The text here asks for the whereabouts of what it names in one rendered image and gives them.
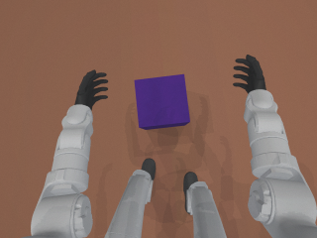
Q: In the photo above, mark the carton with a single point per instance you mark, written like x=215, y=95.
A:
x=162, y=102

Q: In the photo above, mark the right robot hand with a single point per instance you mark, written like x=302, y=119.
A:
x=254, y=77

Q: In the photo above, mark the robot right forearm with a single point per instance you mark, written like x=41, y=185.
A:
x=268, y=141

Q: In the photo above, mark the robot left forearm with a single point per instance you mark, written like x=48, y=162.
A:
x=71, y=156

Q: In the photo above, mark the right robot upper arm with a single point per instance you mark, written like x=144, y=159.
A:
x=286, y=208

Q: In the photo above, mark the left robot hand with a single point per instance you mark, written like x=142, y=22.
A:
x=85, y=94

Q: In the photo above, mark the right robot thigh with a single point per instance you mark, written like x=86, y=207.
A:
x=206, y=219

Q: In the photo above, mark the left robot foot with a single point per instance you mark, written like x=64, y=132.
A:
x=149, y=166

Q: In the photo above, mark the left robot upper arm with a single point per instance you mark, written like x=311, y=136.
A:
x=62, y=216

